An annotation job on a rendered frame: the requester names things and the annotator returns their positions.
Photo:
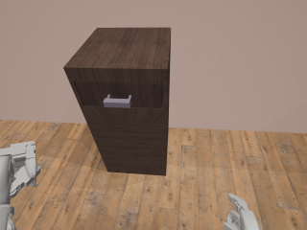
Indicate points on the robot right hand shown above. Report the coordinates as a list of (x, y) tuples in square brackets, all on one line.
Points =
[(246, 220)]

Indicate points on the robot left hand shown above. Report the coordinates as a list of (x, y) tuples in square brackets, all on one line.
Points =
[(21, 159)]

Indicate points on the cabinet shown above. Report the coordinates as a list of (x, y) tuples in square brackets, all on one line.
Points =
[(130, 140)]

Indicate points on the robot left forearm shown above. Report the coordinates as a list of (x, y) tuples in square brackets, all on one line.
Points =
[(6, 213)]

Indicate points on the drawer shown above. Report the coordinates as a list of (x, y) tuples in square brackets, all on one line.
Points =
[(143, 94)]

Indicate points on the handle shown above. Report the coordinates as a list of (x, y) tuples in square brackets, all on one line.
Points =
[(118, 103)]

